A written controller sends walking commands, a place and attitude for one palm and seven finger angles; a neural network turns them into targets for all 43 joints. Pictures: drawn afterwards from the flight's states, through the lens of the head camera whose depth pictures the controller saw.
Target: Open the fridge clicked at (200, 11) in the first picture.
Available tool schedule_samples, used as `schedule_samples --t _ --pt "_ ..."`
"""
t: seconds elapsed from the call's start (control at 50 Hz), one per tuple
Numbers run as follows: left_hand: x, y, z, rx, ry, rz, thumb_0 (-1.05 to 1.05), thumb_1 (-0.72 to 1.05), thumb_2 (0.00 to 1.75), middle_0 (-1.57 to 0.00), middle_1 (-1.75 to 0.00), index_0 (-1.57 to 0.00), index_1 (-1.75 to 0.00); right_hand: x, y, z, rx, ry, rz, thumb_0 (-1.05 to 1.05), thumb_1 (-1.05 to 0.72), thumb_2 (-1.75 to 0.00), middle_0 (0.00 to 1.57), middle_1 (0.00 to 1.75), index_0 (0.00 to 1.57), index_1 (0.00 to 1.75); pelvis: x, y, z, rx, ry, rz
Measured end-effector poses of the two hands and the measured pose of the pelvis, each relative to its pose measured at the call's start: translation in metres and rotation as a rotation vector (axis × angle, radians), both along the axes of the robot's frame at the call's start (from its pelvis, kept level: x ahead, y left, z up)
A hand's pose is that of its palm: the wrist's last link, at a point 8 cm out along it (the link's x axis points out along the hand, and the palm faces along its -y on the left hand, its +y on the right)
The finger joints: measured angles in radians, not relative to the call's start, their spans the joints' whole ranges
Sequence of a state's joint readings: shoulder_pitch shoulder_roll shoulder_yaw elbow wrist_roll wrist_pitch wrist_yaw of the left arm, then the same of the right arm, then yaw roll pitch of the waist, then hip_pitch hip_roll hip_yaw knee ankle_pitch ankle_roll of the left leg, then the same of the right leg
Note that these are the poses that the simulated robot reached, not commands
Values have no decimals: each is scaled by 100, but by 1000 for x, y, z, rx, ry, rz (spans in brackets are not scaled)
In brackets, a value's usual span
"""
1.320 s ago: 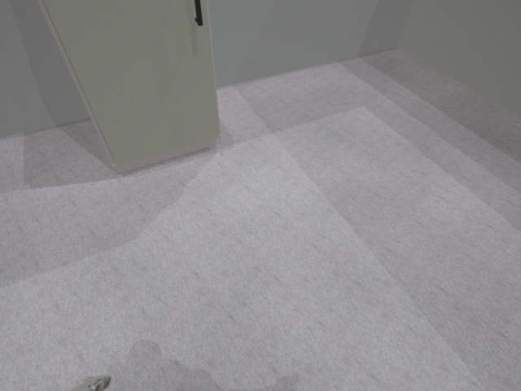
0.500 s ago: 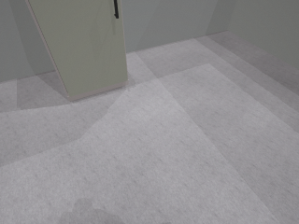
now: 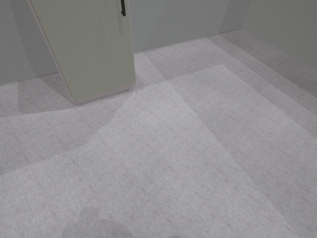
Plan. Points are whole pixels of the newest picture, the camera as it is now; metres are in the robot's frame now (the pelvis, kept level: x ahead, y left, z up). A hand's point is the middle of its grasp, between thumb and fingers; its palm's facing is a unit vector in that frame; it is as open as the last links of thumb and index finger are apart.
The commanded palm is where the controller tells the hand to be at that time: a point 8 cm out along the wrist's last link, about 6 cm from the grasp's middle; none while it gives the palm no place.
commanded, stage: look at it before walking up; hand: right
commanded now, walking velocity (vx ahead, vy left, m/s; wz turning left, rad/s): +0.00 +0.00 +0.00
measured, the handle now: out of the picture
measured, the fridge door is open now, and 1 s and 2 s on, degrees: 0 0 0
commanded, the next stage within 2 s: walk to a spot facing it in 0.72 s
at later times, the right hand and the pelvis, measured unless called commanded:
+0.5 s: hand out of the picture +0.08 -0.25 -0.16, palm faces -0.03 +0.94 -0.33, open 7.4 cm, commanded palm none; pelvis +0.01 +0.00 +0.00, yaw +0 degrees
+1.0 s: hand out of the picture +0.07 -0.22 -0.17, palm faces -0.04 +0.96 -0.28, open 7.4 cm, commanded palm none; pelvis +0.03 +0.00 +0.00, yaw +2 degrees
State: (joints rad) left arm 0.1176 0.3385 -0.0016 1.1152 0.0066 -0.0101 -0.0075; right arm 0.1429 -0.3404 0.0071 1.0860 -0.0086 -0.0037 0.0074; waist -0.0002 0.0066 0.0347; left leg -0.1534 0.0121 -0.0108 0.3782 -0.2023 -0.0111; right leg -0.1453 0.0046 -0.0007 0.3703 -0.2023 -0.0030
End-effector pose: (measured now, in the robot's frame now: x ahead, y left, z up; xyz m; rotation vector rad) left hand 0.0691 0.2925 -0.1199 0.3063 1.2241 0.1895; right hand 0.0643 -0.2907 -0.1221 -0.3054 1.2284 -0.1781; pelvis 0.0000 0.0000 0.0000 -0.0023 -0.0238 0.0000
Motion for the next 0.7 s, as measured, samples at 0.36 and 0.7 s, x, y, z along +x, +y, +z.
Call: schedule_samples --t 0.36,0.7 --pt "15 0 2 0 -26 -7 1 90 90 -20 -30 -20 -30 10 -1 2 -5 -13 4 1 -90 -90 21 30 20 30 5 0 1 0 -1 3" --pt "16 2 2 2 -19 0 1 90 90 -20 -30 -20 -30 16 0 3 -9 -16 10 1 -90 -90 21 30 20 30 9 1 1 0 0 7"
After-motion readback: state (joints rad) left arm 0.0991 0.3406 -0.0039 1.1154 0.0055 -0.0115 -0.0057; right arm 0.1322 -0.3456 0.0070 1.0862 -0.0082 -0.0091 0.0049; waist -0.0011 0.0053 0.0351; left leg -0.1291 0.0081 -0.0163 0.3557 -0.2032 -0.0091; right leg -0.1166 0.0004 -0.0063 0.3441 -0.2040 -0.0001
